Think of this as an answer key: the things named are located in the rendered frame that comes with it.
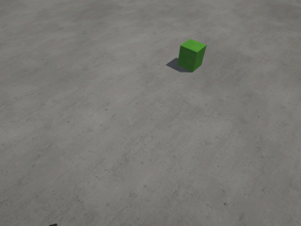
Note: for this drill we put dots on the carton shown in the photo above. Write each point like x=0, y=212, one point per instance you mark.
x=191, y=55

